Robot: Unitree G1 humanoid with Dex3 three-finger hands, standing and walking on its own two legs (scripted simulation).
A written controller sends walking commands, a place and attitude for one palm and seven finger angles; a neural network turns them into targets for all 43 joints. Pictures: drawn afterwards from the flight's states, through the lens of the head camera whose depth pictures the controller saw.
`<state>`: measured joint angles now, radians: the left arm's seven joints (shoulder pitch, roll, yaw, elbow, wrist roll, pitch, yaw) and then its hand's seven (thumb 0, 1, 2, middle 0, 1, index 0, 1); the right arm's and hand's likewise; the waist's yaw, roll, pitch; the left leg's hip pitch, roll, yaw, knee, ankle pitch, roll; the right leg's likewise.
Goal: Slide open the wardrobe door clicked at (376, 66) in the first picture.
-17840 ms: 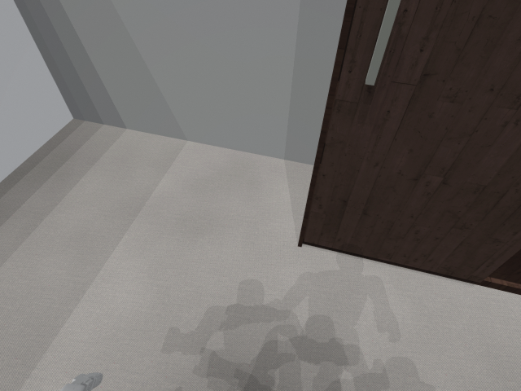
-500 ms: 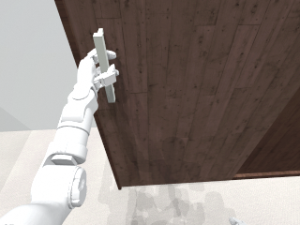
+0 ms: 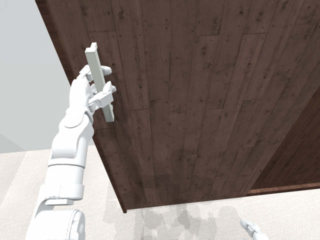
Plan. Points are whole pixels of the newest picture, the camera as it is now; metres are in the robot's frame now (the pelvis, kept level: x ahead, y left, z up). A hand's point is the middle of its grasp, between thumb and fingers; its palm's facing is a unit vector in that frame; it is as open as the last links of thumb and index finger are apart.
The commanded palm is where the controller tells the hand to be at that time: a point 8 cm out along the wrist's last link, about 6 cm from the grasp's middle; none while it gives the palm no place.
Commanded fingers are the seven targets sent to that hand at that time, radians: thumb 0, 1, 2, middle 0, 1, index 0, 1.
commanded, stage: tug the door sideways, standing still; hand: left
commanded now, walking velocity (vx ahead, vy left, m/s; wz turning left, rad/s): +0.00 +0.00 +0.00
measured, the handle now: (102, 85) +0.45 +0.17 +0.19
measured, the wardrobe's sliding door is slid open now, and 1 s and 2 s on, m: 0.00 0.00 0.01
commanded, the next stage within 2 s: step sideways, sliding the door along in 0.86 s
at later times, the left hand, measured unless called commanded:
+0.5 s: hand (110, 93) +0.40 +0.14 +0.20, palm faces +0.19 -0.98 -0.03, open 5.6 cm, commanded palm +0.38 +0.13 +0.19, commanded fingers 0.00 0.90 0.90 -0.45 -1.40 -0.45 -1.40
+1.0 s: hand (110, 93) +0.40 +0.14 +0.20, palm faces +0.17 -0.99 -0.04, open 5.7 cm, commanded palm +0.38 +0.17 +0.20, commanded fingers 0.00 0.90 0.90 -0.45 -1.40 -0.45 -1.40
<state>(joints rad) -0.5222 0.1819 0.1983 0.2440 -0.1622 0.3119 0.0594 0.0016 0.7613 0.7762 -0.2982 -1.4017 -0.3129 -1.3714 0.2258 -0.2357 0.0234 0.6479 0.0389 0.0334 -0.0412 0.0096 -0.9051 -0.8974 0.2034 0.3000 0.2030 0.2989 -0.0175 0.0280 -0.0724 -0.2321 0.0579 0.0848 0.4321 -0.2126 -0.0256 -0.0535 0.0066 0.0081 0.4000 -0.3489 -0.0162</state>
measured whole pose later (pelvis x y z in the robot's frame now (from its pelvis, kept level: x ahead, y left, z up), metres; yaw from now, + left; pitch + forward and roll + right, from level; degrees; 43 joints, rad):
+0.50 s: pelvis -0.01 +0.00 -0.01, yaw +6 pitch +2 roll +1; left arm -0.74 0.12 0.08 0.45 -0.13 0.30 0.14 0.00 0.75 0.83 -0.36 -1.40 -0.33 -1.40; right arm 0.19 -0.21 0.03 0.70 0.03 0.01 -0.05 0.01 -0.91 -0.90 0.20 0.30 0.20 0.30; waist 0.04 0.03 -0.05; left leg -0.31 0.02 -0.01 0.50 -0.21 -0.03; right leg -0.09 -0.01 -0.07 0.46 -0.39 -0.02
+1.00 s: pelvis -0.05 +0.01 -0.01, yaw +5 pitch +2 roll -1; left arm -0.95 0.14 0.04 0.79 -0.15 0.13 0.18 -0.01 0.76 0.81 -0.35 -1.40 -0.29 -1.40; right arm 0.27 -0.23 0.02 0.79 0.03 -0.10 -0.02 0.01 -0.91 -0.90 0.20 0.30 0.20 0.30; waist 0.01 0.03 -0.03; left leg -0.41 0.03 -0.01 0.55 -0.18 -0.01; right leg -0.20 0.00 -0.06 0.53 -0.37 0.00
